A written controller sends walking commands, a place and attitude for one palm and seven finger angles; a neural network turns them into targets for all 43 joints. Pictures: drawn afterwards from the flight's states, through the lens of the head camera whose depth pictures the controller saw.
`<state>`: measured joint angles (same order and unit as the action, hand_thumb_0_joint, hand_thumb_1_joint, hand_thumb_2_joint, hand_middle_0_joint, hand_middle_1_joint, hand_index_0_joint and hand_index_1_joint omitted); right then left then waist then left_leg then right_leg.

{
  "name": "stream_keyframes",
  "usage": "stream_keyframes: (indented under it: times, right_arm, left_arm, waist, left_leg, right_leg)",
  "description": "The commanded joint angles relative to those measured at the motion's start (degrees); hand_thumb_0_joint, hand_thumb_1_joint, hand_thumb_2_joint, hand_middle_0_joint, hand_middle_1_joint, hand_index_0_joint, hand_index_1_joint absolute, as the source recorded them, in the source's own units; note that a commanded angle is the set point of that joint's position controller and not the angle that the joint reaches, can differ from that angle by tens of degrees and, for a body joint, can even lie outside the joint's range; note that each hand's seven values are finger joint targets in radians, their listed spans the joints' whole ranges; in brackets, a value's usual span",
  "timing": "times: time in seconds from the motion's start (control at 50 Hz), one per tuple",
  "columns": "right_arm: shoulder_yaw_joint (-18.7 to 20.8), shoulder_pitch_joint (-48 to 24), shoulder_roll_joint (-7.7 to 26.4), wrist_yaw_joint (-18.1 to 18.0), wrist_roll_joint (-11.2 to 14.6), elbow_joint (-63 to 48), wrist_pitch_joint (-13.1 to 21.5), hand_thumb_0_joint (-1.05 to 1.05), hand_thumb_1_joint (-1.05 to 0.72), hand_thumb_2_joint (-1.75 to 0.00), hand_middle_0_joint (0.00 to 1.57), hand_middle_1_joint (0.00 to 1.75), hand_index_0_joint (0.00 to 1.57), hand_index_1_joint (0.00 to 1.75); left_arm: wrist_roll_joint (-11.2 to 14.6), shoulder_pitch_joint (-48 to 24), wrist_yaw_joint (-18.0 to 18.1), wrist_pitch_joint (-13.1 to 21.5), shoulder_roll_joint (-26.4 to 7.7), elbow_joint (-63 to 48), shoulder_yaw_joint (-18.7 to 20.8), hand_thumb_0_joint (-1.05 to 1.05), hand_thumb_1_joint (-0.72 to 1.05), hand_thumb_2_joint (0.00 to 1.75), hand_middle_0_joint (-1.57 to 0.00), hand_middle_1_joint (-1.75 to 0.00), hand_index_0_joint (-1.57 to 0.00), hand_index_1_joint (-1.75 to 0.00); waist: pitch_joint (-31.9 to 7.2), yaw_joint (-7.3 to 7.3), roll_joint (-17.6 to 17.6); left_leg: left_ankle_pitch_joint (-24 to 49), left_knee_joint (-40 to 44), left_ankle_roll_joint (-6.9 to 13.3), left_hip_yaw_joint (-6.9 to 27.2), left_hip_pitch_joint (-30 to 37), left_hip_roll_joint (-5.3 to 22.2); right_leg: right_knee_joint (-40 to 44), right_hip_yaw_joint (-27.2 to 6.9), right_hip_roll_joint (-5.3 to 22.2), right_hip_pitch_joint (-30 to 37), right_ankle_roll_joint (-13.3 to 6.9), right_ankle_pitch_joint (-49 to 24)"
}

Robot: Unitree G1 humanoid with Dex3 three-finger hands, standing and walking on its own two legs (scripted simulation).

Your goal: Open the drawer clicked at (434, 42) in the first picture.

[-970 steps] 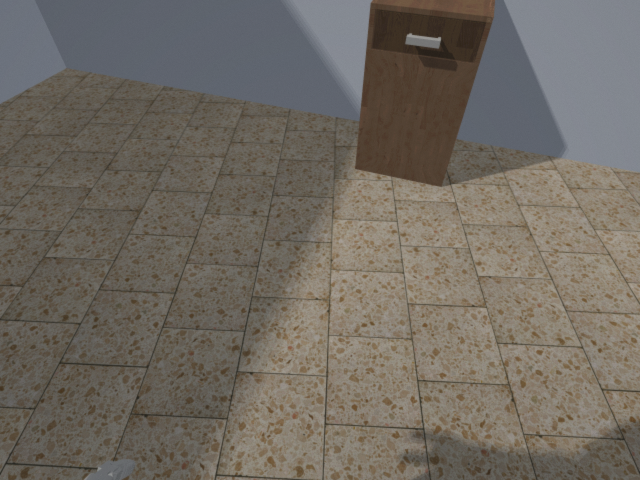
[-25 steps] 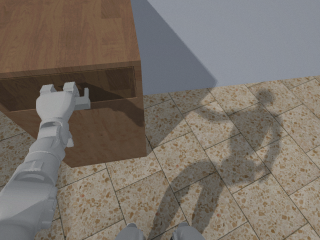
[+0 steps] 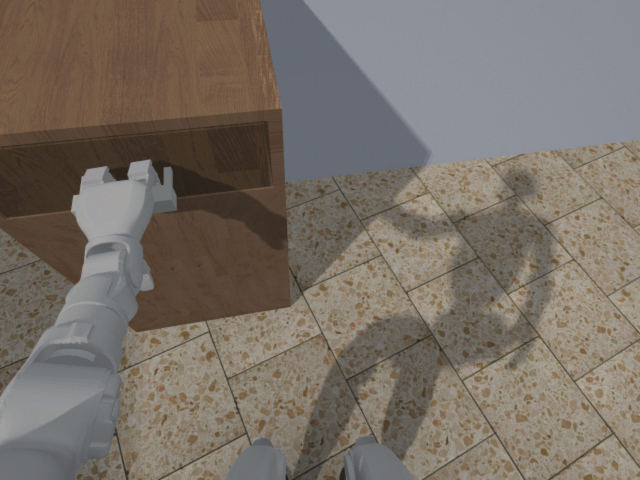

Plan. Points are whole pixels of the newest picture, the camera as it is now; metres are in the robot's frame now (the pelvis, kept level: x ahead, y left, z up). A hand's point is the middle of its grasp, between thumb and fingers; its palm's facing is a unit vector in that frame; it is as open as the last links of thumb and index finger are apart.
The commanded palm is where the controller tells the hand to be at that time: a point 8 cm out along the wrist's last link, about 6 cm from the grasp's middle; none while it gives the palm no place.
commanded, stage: lower the fingers behind the handle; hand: left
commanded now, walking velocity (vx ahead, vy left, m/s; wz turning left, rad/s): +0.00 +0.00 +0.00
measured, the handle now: (127, 190) +0.50 +0.26 -0.01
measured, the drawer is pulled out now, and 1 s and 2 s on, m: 0.00 0.00 0.11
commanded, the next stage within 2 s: close the thumb around the handle in 0.16 s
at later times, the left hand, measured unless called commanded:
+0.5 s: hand (132, 229) +0.45 +0.25 -0.03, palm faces -0.04 -0.02 -1.00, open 12.2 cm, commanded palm +0.44 +0.23 +0.03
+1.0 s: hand (137, 227) +0.46 +0.25 -0.03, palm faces -0.04 -0.03 -1.00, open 6.0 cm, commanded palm +0.44 +0.23 +0.03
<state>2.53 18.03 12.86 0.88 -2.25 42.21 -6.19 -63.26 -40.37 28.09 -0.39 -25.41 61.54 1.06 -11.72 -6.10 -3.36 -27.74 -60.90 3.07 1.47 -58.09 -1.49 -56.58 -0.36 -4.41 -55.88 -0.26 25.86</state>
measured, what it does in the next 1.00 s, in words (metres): stands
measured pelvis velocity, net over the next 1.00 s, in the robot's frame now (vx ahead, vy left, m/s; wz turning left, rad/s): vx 0.01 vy -0.01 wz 0.00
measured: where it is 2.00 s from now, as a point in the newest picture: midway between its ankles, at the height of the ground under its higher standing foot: outside the picture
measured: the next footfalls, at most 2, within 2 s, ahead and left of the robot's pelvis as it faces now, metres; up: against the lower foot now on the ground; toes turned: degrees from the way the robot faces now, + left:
none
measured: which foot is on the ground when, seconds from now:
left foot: down 0.00-1.00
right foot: down 0.00-1.00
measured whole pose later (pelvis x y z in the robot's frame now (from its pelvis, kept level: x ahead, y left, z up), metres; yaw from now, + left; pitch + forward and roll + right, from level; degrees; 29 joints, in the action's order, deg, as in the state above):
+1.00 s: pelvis +0.01 -0.01 +0.00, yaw +0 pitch +26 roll -3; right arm 3.1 18.2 14.0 0.3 -2.1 41.5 -5.6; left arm -63.9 -39.0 27.8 2.6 -27.1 60.2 1.3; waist -11.7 -6.1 -3.1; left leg -28.1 -60.6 2.6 1.4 -58.1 -1.2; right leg -56.8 -0.4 -4.7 -56.3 -0.8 26.3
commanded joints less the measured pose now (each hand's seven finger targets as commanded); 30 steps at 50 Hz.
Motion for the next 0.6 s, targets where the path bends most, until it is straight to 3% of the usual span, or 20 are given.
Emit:
stream_keyframes:
  times: [0.0,0.02,0.06,0.16,0.2,0.24,0.34,0.38,0.44,0.46,0.58]
  right_arm:
    - [3.0,7.7,10.9,-1.5,0.3,-3.2,0.3,0.00,-0.90,-0.90,0.20,0.30,0.20,0.30]
    - [3.0,7.6,11.0,-1.6,0.3,-3.3,0.4,0.00,-0.90,-0.90,0.20,0.30,0.20,0.30]
    - [2.8,7.3,10.9,-1.8,0.3,-3.8,0.5,0.00,-0.90,-0.90,0.20,0.30,0.20,0.30]
    - [3.4,7.3,10.5,-1.8,0.3,-4.1,1.4,0.00,-0.90,-0.90,0.20,0.30,0.20,0.30]
    - [3.5,7.6,10.6,-1.7,0.2,-3.8,1.5,0.00,-0.90,-0.90,0.20,0.30,0.20,0.30]
    - [3.7,7.6,10.6,-1.6,0.0,-3.7,1.5,0.00,-0.90,-0.90,0.20,0.30,0.20,0.30]
    - [3.7,7.8,10.8,-1.4,0.0,-3.4,1.3,0.00,-0.90,-0.90,0.20,0.30,0.20,0.30]
    - [3.6,8.0,10.9,-1.3,0.0,-3.1,1.2,0.00,-0.90,-0.90,0.20,0.30,0.20,0.30]
    - [3.3,7.9,11.1,-1.6,0.3,-3.3,1.0,0.00,-0.90,-0.90,0.20,0.30,0.20,0.30]
    - [3.2,7.9,10.9,-1.7,0.3,-3.3,1.1,0.00,-0.90,-0.90,0.20,0.30,0.20,0.30]
    - [2.9,8.0,10.8,-2.1,0.3,-3.4,1.3,0.00,-0.90,-0.90,0.20,0.30,0.20,0.30]
  left_arm:
    - [0.2,-20.5,0.4,0.2,-14.0,-9.5,2.0,0.00,-0.50,0.30,-0.30,-1.20,-0.30,-1.20]
    - [0.2,-19.4,0.1,0.5,-13.1,-8.3,1.4,0.00,-0.50,0.30,-0.30,-1.20,-0.30,-1.20]
    - [-0.1,-18.1,-0.3,1.5,-14.6,-8.3,2.4,0.00,-0.50,0.30,-0.30,-1.20,-0.30,-1.20]
    - [-0.6,-20.3,0.6,4.1,-11.6,-9.6,0.4,0.00,-0.50,0.30,-0.30,-1.20,-0.30,-1.20]
    - [-0.8,-21.1,1.2,4.6,-13.5,-10.4,2.0,0.00,-0.50,0.30,-0.30,-1.20,-0.30,-1.20]
    - [-0.6,-22.0,2.1,4.1,-12.1,-10.3,1.2,0.00,-0.50,0.30,-0.30,-1.20,-0.30,-1.20]
    - [-0.7,-22.3,2.9,2.0,-13.2,-10.1,1.9,0.00,-0.22,0.42,-0.32,-1.23,-0.32,-1.23]
    - [0.0,-24.1,2.5,1.0,-12.0,-9.2,0.9,0.00,-0.11,0.47,-0.33,-1.24,-0.33,-1.24]
    - [-0.2,-24.0,1.9,0.0,-13.9,-8.5,1.3,0.00,0.06,0.54,-0.34,-1.26,-0.34,-1.26]
    - [0.0,-24.3,1.5,-0.2,-12.5,-8.2,0.1,0.00,0.12,0.56,-0.34,-1.27,-0.34,-1.27]
    - [0.6,-22.1,-0.3,1.4,-13.8,-7.6,1.5,0.00,0.45,0.71,-0.37,-1.30,-0.37,-1.30]
  waist:
    - [-22.5,-0.49,-3.1]
    - [-20.7,-0.78,-1.5]
    - [-19.7,-0.15,-1.3]
    - [-20.2,-1.16,-2.8]
    - [-22.2,-0.65,-4.2]
    - [-23.4,-1.23,-4.2]
    - [-25.9,-0.71,-5.0]
    - [-24.9,-1.55,-4.9]
    - [-24.6,-1.35,-3.5]
    - [-23.9,-1.79,-3.8]
    - [-23.1,-1.31,-2.0]
  left_leg:
    - [27.3,7.4,-1.1,1.3,24.0,1.7]
    - [25.6,7.4,-0.9,1.1,22.9,1.6]
    - [23.5,7.7,-0.7,0.8,21.0,1.4]
    - [23.1,6.7,-1.0,1.6,22.2,1.7]
    - [24.6,6.4,-1.5,2.3,23.6,1.9]
    - [25.6,5.6,-1.5,2.0,24.0,1.8]
    - [28.3,5.3,-1.9,2.0,25.3,1.6]
    - [27.8,5.4,-1.7,1.9,24.7,1.6]
    - [25.5,6.2,-1.4,1.7,23.7,1.4]
    - [25.3,6.3,-1.2,1.5,23.7,1.3]
    - [24.9,6.2,-0.8,1.2,21.9,1.3]
  right_leg:
    - [6.4,2.5,0.0,9.0,-2.1,-18.7]
    - [6.8,2.5,0.1,8.8,-2.1,-17.8]
    - [6.9,2.1,0.1,9.3,-2.3,-16.9]
    - [6.1,2.4,0.2,5.6,-2.3,-14.7]
    - [5.1,2.6,0.2,4.6,-2.5,-14.7]
    - [5.1,2.5,0.1,4.5,-2.3,-15.5]
    - [4.7,2.6,0.0,5.5,-2.4,-17.6]
    - [5.0,2.7,0.1,5.7,-2.3,-17.6]
    - [5.7,2.5,0.1,7.1,-2.1,-16.8]
    - [6.0,2.5,0.0,7.1,-2.2,-16.9]
    - [6.0,1.9,0.2,8.6,-2.1,-18.2]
